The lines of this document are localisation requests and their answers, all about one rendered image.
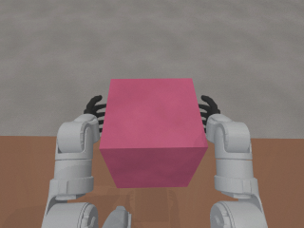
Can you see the robot left hand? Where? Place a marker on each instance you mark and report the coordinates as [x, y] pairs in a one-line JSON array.
[[91, 108]]

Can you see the robot right hand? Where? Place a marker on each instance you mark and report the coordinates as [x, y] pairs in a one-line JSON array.
[[211, 110]]

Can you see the left robot thigh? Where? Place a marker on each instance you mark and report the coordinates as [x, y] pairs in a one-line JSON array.
[[118, 219]]

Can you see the carton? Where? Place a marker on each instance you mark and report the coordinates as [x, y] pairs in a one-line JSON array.
[[153, 135]]

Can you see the robot left forearm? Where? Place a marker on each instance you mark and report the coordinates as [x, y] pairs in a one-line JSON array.
[[73, 155]]

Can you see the robot left shin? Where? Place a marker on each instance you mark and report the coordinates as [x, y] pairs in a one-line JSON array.
[[120, 208]]

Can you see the right robot upper arm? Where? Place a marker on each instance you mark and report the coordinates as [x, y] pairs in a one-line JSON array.
[[236, 214]]

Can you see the left robot upper arm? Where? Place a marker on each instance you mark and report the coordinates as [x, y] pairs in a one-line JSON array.
[[72, 215]]

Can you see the robot right forearm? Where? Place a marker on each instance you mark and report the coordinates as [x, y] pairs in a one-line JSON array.
[[233, 153]]

